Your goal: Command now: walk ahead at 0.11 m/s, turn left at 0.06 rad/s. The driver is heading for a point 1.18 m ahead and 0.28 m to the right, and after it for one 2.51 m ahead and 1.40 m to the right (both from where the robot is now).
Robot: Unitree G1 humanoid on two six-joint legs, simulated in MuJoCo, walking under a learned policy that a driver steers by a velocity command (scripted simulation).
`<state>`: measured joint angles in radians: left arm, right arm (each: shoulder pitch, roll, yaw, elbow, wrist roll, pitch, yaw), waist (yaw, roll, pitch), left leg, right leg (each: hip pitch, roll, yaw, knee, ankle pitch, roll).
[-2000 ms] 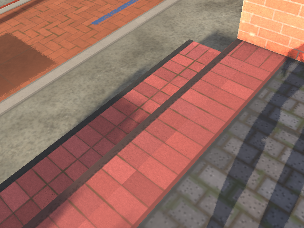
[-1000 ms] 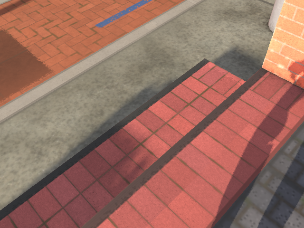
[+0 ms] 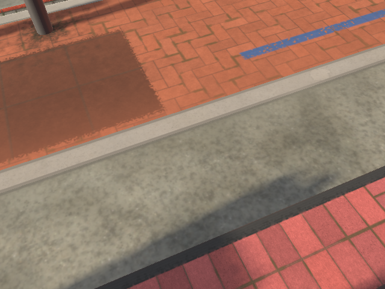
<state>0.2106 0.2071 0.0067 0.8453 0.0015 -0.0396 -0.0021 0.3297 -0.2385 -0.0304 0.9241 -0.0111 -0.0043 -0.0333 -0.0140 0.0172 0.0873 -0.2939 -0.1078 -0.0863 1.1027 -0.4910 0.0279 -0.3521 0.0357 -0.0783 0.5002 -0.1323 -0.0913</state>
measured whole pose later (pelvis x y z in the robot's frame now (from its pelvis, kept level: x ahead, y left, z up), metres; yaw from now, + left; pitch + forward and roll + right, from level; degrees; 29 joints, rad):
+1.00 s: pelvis +0.04 +0.04 +0.02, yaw -1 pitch +0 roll +0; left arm 0.25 0.18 -0.02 1.14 0.00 0.03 0.03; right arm 0.27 -0.18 0.05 1.09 -0.01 0.00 -0.03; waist 0.01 -0.01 0.00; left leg -0.04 -0.07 -0.02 0.27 -0.22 0.06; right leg -0.20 0.00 -0.02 0.30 -0.09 -0.01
